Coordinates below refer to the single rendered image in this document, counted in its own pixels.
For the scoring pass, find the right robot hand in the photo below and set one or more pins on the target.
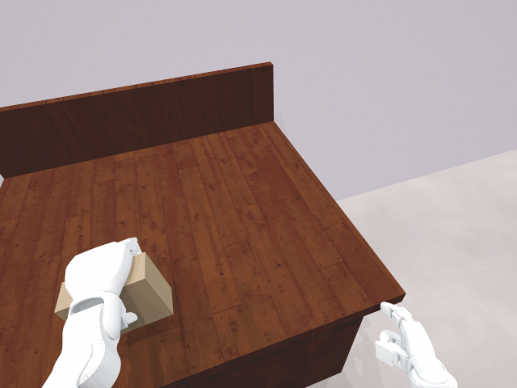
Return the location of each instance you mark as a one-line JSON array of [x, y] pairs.
[[396, 350]]

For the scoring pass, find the left robot hand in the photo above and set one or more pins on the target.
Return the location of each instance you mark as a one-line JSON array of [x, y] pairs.
[[103, 268]]

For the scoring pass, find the table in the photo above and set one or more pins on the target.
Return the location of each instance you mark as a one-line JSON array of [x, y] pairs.
[[270, 279]]

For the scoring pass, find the sponge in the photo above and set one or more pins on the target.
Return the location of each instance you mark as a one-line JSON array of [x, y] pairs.
[[145, 293]]

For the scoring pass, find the right robot forearm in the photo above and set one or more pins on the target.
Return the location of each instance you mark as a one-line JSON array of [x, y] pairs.
[[425, 371]]

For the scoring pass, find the left robot forearm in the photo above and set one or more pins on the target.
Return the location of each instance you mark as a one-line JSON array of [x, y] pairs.
[[89, 357]]

